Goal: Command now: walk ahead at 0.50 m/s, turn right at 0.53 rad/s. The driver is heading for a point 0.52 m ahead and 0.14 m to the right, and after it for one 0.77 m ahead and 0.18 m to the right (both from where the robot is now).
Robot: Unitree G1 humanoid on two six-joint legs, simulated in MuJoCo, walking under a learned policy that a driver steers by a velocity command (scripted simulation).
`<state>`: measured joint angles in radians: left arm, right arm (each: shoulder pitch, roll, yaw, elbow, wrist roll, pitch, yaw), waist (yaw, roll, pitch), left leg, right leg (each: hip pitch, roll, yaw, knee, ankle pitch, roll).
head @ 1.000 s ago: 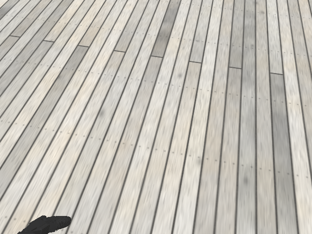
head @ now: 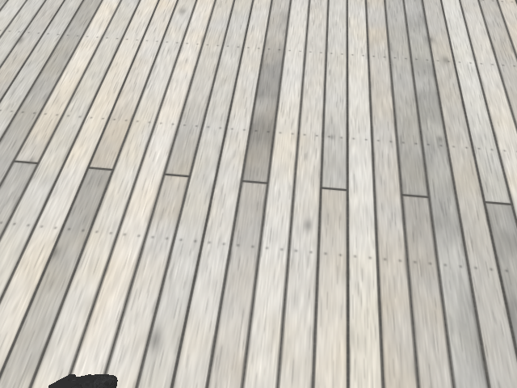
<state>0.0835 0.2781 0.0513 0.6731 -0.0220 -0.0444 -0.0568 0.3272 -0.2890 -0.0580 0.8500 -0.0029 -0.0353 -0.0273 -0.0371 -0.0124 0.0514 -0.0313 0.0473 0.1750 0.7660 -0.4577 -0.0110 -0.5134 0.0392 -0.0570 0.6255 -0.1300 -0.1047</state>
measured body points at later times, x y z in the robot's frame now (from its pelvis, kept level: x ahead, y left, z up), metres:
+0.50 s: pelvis +0.29 +0.03 +0.01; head +0.32 +0.04 +0.46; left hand +0.44 +0.29 -0.11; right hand +0.41 -0.27 -0.06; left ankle +0.40 +0.12 -0.71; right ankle +0.13 -0.06 -0.65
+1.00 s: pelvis +0.48 -0.06 +0.01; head +0.52 -0.11 +0.45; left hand +0.79 +0.04 -0.07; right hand +0.41 -0.37 -0.11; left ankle +0.45 +0.12 -0.62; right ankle +0.52 -0.19 -0.71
